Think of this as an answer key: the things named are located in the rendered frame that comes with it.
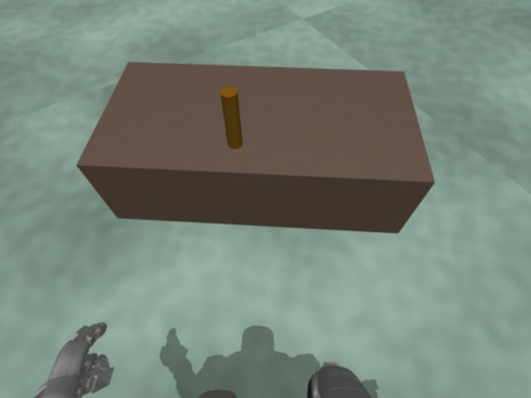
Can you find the left robot hand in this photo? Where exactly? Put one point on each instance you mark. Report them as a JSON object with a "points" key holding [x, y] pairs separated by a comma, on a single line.
{"points": [[74, 360]]}

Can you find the left robot arm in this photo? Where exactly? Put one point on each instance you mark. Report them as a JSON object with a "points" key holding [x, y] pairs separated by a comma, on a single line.
{"points": [[60, 387]]}

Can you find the can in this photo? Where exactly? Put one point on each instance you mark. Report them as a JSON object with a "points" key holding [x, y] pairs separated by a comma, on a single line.
{"points": [[231, 112]]}

